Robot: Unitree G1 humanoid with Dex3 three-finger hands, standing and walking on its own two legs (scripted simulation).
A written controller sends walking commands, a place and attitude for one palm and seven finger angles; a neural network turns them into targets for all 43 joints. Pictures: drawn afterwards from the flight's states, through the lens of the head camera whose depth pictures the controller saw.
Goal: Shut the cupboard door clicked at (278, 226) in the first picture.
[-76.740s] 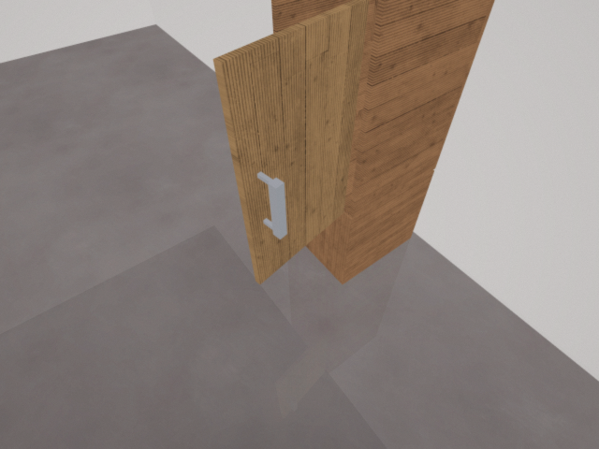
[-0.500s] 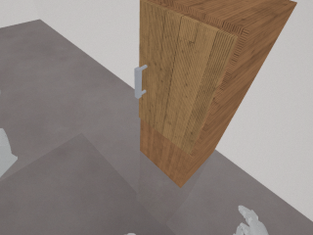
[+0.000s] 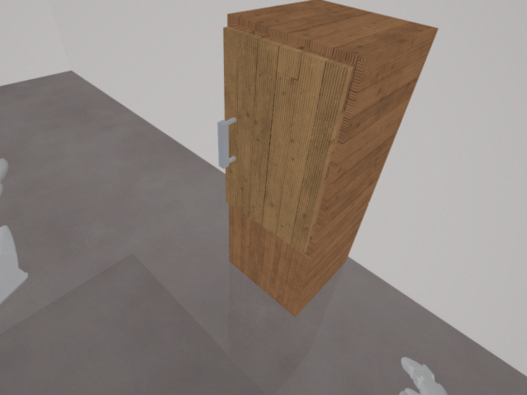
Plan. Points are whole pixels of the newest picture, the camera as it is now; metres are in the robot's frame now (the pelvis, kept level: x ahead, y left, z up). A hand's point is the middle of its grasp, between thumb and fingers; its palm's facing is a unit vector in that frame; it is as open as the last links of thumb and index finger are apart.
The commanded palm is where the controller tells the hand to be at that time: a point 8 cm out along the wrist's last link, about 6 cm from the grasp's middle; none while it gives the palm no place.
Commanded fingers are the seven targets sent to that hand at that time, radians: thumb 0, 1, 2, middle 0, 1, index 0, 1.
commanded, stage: stop stepping back and stand still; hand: left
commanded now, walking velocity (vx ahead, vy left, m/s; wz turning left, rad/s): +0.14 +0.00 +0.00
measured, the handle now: (228, 142) +0.82 +0.16 -0.05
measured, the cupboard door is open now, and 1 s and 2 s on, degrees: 2 2 2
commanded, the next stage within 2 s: let the arm hang, fingers relaxed in 0.62 s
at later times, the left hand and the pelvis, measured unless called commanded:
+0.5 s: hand out of the picture +0.10 +0.32 +0.18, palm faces +0.57 -0.75 -0.34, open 7.4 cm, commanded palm +0.05 +0.34 +0.19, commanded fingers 0.00 0.90 0.90 -0.20 -0.30 -0.20 -0.30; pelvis -0.07 +0.03 +0.00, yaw +3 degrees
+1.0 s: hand out of the picture -0.01 +0.20 -0.15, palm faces +0.13 -0.98 -0.16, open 7.2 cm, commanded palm none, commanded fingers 0.00 0.90 0.90 -0.20 -0.30 -0.20 -0.30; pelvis -0.08 +0.03 +0.00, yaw +6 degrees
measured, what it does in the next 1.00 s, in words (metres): steps on the spot: left foot, then left foot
